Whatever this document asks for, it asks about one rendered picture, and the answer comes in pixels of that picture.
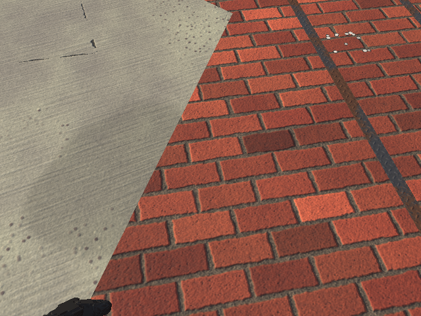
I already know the robot left hand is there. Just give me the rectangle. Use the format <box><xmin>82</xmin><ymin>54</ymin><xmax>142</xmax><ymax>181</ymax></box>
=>
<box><xmin>43</xmin><ymin>298</ymin><xmax>112</xmax><ymax>316</ymax></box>

